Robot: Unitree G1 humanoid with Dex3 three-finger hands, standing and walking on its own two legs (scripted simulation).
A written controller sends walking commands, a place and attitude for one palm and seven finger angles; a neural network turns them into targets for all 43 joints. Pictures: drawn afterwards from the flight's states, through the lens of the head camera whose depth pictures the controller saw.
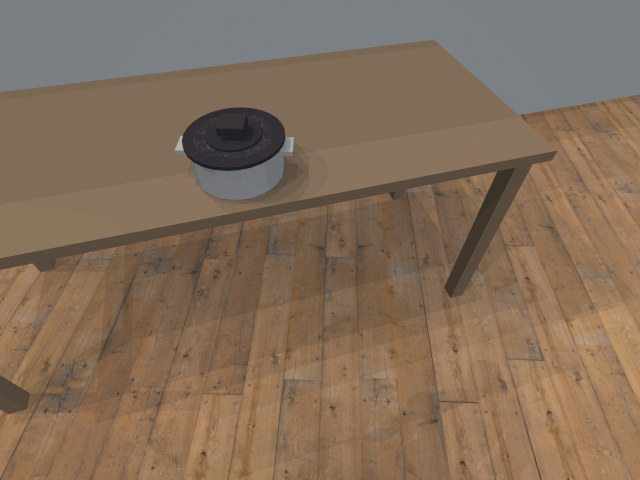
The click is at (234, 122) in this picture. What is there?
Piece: lid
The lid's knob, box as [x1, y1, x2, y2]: [215, 113, 247, 136]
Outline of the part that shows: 220,113 215,128 217,135 244,135 247,123 246,114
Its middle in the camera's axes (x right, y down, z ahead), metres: -0.18 -0.23 +0.78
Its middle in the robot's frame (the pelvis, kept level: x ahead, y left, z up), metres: +0.73 +0.23 +0.03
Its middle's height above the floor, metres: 0.80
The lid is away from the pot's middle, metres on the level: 0.00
